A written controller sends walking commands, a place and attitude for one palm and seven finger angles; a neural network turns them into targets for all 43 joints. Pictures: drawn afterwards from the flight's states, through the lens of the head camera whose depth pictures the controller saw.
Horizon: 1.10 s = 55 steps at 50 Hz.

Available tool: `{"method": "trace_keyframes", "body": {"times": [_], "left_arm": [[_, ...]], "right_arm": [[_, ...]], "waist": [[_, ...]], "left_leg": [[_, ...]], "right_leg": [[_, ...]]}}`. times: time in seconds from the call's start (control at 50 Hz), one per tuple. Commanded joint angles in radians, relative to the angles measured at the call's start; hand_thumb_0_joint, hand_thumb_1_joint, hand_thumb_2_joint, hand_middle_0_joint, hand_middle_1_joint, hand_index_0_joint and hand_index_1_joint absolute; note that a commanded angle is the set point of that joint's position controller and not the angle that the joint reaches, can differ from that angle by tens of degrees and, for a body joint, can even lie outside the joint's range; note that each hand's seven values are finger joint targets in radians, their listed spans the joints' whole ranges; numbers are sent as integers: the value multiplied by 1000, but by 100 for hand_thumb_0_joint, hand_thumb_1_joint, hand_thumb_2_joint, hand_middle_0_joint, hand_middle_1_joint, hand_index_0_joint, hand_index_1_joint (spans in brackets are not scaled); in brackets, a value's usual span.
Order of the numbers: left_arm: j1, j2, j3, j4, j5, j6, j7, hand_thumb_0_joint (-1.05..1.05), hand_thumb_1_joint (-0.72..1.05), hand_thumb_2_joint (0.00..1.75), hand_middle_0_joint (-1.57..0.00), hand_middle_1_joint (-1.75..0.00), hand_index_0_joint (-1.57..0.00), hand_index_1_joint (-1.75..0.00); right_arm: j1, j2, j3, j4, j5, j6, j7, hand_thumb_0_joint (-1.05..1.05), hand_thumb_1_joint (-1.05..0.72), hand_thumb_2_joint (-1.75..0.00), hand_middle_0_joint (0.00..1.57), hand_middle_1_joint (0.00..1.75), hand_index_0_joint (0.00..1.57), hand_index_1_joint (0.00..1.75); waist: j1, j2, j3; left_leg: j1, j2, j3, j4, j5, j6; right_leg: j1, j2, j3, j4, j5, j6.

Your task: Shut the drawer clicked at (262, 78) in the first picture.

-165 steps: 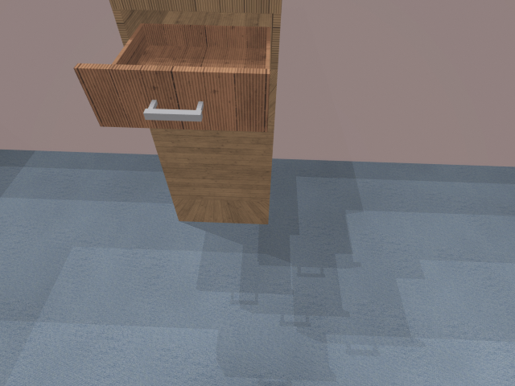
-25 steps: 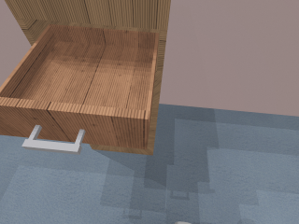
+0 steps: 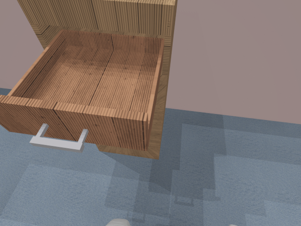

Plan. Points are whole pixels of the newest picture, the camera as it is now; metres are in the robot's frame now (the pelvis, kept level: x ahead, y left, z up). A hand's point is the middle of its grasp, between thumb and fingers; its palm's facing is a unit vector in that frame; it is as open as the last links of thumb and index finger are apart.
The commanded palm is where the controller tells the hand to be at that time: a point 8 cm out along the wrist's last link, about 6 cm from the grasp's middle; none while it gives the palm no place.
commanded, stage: come to a stop and stand still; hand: left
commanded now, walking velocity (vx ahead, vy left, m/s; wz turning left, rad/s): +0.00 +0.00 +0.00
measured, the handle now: (60, 137) +0.28 +0.24 +0.10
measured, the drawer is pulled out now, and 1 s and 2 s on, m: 0.30 0.30 0.30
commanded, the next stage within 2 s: look again from close up in 1.40 s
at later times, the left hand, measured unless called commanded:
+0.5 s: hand out of the picture -0.03 +0.25 -0.18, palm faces +0.02 -0.97 -0.24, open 7.4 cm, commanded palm none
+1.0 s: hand out of the picture -0.13 +0.21 -0.19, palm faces +0.08 -0.98 -0.17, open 7.4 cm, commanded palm none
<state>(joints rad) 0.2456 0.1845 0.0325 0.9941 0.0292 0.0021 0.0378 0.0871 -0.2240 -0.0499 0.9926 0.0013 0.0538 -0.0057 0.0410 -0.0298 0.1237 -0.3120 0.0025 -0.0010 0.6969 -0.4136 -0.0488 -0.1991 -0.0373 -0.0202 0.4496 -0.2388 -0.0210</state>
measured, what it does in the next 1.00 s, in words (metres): walks backwards: left foot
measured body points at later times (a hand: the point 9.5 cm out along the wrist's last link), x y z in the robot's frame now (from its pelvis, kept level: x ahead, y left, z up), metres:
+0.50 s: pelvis -0.06 +0.06 -0.02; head -0.07 +0.06 +0.43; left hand -0.03 +0.31 -0.16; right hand -0.02 -0.18 -0.17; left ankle +0.00 +0.14 -0.75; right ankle +0.00 -0.10 -0.74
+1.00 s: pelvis -0.09 +0.06 -0.02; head -0.11 +0.05 +0.43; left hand -0.14 +0.26 -0.18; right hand -0.04 -0.18 -0.17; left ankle -0.02 +0.14 -0.73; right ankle +0.00 -0.10 -0.74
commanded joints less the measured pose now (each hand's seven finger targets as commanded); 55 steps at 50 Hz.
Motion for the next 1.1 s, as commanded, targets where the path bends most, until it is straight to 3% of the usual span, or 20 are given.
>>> {"method": "trace_keyframes", "body": {"times": [0.0, 0.02, 0.04, 0.06, 0.12, 0.16, 0.22, 0.3, 0.42, 0.54, 0.76, 0.84, 0.88, 0.92, 0.96, 1.0, 1.02, 1.04, 1.06, 1.08], "left_arm": [[31, 183, 35, -111, -23, -11, 42, 0, 90, 90, -20, -30, -20, -30], [37, 145, 27, -104, -22, -2, 35, 0, 90, 90, -20, -30, -20, -30], [54, 111, 19, -97, -21, 9, 33, 0, 90, 90, -20, -30, -20, -30], [92, 80, 20, -92, -15, 19, 31, 0, 90, 90, -20, -30, -20, -30], [65, 118, 11, -90, 0, 11, 14, 0, 90, 90, -20, -30, -20, -30], [45, 139, 4, -102, -4, 7, 8, 0, 90, 90, -20, -30, -20, -30], [36, 152, 8, -132, -3, 17, 3, 0, 90, 90, -20, -30, -20, -30], [105, 114, 9, -130, -2, 25, 1, 0, 90, 90, -20, -30, -20, -30], [153, 91, 6, -103, -2, 18, -8, 0, 90, 90, -20, -30, -20, -30], [103, 112, 4, -90, -5, 6, -7, 0, 90, 90, -20, -30, -20, -30], [270, 20, -2, 15, 1, 16, -12, 0, 90, 90, -20, -30, -20, -30], [294, 16, -1, 25, 4, 14, -8, 0, 90, 90, -20, -30, -20, -30], [271, 42, 3, 12, 7, 11, -5, 0, 90, 90, -20, -30, -20, -30], [150, 86, 11, -16, 3, 7, -2, 0, 90, 90, -20, -30, -20, -30], [-7, 115, 31, -65, 0, 15, 8, 0, 90, 90, -20, -30, -20, -30], [-53, 118, 38, -79, 1, 12, 11, 0, 90, 90, -20, -30, -20, -30], [-10, 105, 34, -70, 0, 15, 8, 0, 90, 90, -20, -30, -20, -30], [68, 73, 27, -56, -5, 17, 6, 0, 90, 90, -20, -30, -20, -30], [126, 25, 22, -42, -17, 17, 1, 0, 90, 90, -20, -30, -20, -30], [151, 20, 23, -41, -10, 12, -2, 0, 90, 90, -20, -30, -20, -30]], "right_arm": [[128, -74, -14, -127, -10, -60, -15, 0, -90, -90, 20, 30, 20, 30], [136, -123, -23, -142, -11, -58, -19, 0, -90, -90, 20, 30, 20, 30], [123, -146, -25, -161, -19, -49, -20, 0, -90, -90, 20, 30, 20, 30], [106, -149, -25, -178, -28, -36, -17, 0, -90, -90, 20, 30, 20, 30], [68, -91, -6, -193, -16, -42, -14, 0, -90, -90, 20, 30, 20, 30], [100, -85, -4, -189, -15, -36, -7, 0, -90, -90, 20, 30, 20, 30], [158, -96, -8, -170, -24, -38, 0, 0, -90, -90, 20, 30, 20, 30], [136, -107, -14, -170, -29, -47, -1, 0, -90, -90, 20, 30, 20, 30], [118, -99, -12, -147, -26, -43, -2, 0, -90, -90, 20, 30, 20, 30], [216, -66, -6, -86, -25, -39, -2, 0, -90, -90, 20, 30, 20, 30], [131, -96, -14, -51, -19, -43, -7, 0, -90, -90, 20, 30, 20, 30], [121, -81, -18, -46, -19, -31, -3, 0, -90, -90, 20, 30, 20, 30], [147, -54, -19, -47, -20, -19, -1, 0, -90, -90, 20, 30, 20, 30], [235, -6, -20, -25, -17, -3, -2, 0, -90, -90, 20, 30, 20, 30], [343, -1, -30, 16, -19, 0, -7, 0, -90, -90, 20, 30, 20, 30], [400, 14, -23, 31, -11, -22, -8, 0, -90, -90, 20, 30, 20, 30], [392, 24, -11, 27, -10, -39, -6, 0, -90, -90, 20, 30, 20, 30], [365, 6, -4, 18, -15, -58, -9, 0, -90, -90, 20, 30, 20, 30], [312, -42, -10, -1, -25, -74, -18, 0, -90, -90, 20, 30, 20, 30], [237, -62, -7, -38, -22, -79, -28, 0, -90, -90, 20, 30, 20, 30]], "waist": [[-74, 198, -336], [-68, 274, -326], [-46, 237, -261], [-23, 100, -174], [-21, 93, -12], [-44, -40, 23], [-56, -19, 5], [-20, 110, -41], [-3, 84, -96], [-57, -24, -46], [14, 149, -56], [15, 84, -25], [-8, -42, 8], [-80, -250, 11], [-146, -300, -40], [-169, -205, -67], [-143, -130, -49], [-99, 24, -34], [-62, 249, 4], [-23, 292, 37]], "left_leg": [[190, 52, 22, -288, 427, 54], [269, 161, -87, -248, 759, 84], [230, 252, -143, -231, 876, 151], [133, 256, -108, -230, 691, 182], [-40, 112, -66, -239, 341, 102], [-40, 56, -44, -253, 53, 79], [-34, 58, -66, -297, -78, 85], [-172, 135, -164, -447, -230, 118], [-157, 117, -131, -412, -214, 115], [1, 43, -68, -288, -105, 84], [-217, 153, -148, -488, -276, 125], [-216, 114, -113, -418, -276, 111], [-125, 30, -54, -295, -230, 82], [84, -52, 40, 16, -26, 52], [244, -56, 26, 243, 69, 56], [278, -25, 6, 91, 59, 61], [236, -19, 7, -119, 35, 64], [161, 25, -69, -338, -30, 69], [52, 176, -293, -484, -102, 102], [-86, 260, -360, -548, -65, 159]], "right_leg": [[138, -142, 101, 233, 664, -49], [-17, -52, 6, 232, 181, -5], [-97, -23, 5, 231, -195, 8], [-96, -21, -6, 182, -222, 3], [-91, -29, 53, 86, 30, -9], [-172, -59, 132, -1, -122, -27], [-217, -42, 121, -11, -273, -20], [-66, 20, 15, 129, -144, 6], [-35, 14, 47, 105, -129, 0], [-262, -41, 196, -84, -340, -32], [-14, 48, 45, 194, -100, 4], [-54, 41, 86, 126, -165, -5], [-212, -2, 197, -57, -352, -27], [-473, -122, 360, -288, -598, -66], [-613, -165, 351, -341, -539, -84], [-562, -134, 268, -240, -411, -63], [-480, -92, 236, -133, -364, -43], [-391, -32, 200, 32, -296, -31], [-353, 49, 115, 199, -183, 3], [-268, 35, 68, 286, -140, 12]]}}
